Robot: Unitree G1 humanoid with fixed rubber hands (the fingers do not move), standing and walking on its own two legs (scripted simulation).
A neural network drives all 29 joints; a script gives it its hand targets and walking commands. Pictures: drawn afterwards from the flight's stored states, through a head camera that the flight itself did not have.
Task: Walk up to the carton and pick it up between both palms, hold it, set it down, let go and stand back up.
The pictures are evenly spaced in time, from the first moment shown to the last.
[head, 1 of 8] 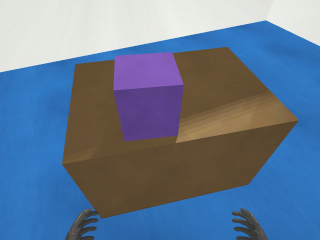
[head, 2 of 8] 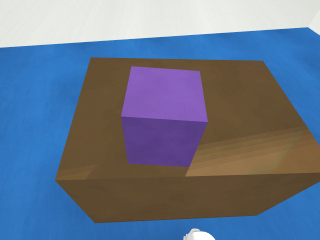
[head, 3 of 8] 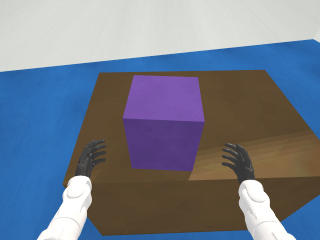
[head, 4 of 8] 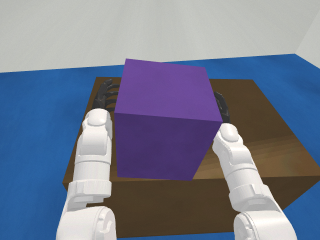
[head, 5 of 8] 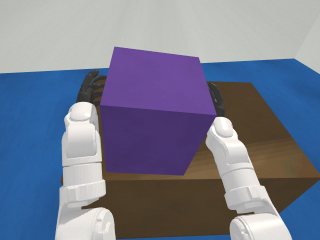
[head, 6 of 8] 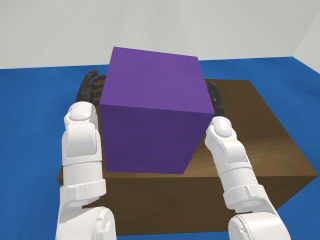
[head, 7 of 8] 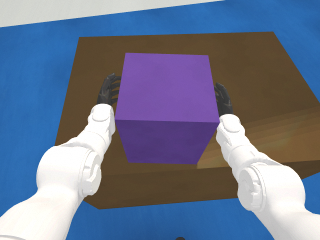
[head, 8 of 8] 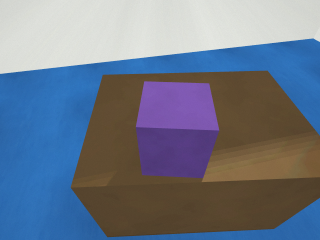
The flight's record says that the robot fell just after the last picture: no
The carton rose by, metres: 0.17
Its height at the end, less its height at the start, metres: +0.00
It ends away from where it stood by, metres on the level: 0.02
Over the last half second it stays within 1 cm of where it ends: yes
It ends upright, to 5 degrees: yes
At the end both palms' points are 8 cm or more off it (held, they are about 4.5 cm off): yes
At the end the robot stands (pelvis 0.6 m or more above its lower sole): yes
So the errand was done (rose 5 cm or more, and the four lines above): yes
